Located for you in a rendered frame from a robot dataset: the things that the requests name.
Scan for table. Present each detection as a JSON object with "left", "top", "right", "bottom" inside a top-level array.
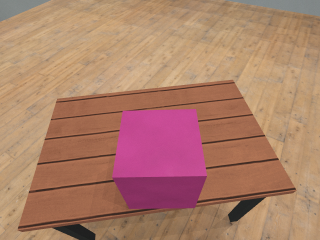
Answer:
[{"left": 17, "top": 79, "right": 297, "bottom": 240}]

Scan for carton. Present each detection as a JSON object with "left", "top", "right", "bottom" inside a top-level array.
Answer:
[{"left": 112, "top": 109, "right": 207, "bottom": 209}]

